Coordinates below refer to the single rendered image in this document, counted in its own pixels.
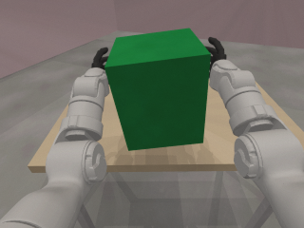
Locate table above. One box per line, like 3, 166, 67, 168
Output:
28, 79, 304, 228

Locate left robot upper arm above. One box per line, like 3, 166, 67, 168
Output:
0, 140, 107, 228

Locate robot left forearm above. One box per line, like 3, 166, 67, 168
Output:
46, 67, 110, 177

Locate left robot hand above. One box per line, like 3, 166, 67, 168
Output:
91, 47, 109, 70

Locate right robot hand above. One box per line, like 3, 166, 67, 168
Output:
206, 37, 227, 78

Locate carton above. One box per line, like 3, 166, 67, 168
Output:
104, 28, 211, 151

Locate right robot upper arm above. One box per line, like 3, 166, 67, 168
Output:
234, 128, 304, 228

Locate robot right forearm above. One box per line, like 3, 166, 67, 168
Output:
209, 59, 304, 155

